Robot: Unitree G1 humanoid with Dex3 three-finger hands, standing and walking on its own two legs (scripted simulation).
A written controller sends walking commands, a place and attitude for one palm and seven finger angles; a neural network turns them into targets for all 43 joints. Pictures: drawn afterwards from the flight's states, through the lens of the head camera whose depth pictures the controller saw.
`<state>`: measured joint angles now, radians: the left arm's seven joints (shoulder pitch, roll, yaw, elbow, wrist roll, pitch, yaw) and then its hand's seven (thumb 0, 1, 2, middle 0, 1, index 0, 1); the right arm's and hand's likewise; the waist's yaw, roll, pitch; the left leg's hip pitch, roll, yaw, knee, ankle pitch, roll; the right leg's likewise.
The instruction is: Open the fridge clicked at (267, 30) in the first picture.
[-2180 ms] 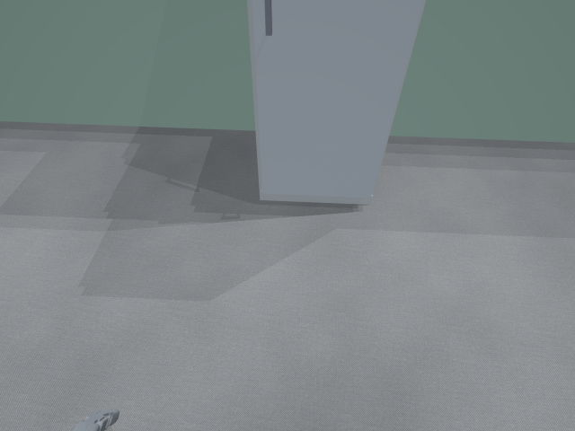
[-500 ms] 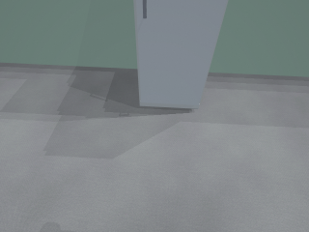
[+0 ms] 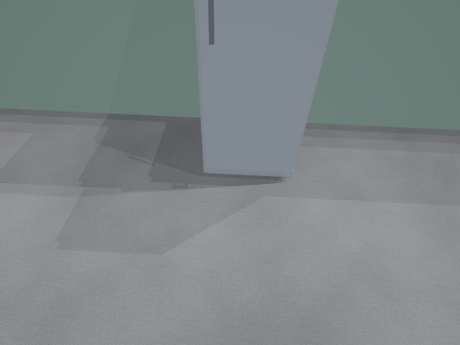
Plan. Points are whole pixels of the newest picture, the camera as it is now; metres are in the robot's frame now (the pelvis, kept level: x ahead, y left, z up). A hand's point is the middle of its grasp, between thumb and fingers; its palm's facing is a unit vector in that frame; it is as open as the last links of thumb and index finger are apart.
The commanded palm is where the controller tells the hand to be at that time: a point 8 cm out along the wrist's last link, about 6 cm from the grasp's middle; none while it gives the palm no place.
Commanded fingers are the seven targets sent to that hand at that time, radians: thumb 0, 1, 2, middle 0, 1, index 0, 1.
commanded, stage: walk to a spot facing it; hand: left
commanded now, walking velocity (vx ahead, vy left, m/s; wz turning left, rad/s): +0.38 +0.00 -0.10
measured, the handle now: out of the picture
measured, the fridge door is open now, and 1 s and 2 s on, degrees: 0 0 0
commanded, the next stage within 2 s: take the last steps up to it in 0.76 s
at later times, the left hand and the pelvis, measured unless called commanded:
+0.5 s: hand (179, 279) +0.31 +0.14 -0.18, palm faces -0.08 -0.97 -0.21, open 7.3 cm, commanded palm none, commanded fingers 0.00 0.90 0.90 -0.20 -0.30 -0.20 -0.30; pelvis +0.19 -0.03 -0.03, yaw -3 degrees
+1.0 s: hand (175, 285) +0.30 +0.15 -0.20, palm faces +0.16 -0.98 -0.12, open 7.3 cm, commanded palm none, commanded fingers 0.00 0.90 0.90 -0.20 -0.30 -0.20 -0.30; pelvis +0.39 +0.00 -0.01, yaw +4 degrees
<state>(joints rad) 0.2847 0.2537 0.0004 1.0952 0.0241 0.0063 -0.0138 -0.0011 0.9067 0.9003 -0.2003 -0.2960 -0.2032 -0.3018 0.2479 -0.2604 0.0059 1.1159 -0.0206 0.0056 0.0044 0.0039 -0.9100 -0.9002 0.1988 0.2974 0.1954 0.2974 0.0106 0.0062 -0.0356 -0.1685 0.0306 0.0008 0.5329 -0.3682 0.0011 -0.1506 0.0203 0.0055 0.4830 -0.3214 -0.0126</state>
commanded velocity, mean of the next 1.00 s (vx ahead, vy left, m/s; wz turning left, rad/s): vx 0.33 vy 0.00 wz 0.06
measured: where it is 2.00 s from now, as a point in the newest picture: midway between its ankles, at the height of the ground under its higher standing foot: (239, 258)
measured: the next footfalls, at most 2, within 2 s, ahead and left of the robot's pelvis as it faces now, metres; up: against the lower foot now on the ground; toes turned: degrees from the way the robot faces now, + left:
right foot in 0.44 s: +0.31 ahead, -0.13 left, +0.00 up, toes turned -11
left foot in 0.94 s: +0.49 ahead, +0.10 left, +0.00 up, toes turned +13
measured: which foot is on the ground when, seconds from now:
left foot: down 0.00-0.46, up 0.48-0.92, down 0.94-1.00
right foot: down 0.00-0.10, up 0.12-0.42, down 0.44-0.94, up 0.96-1.00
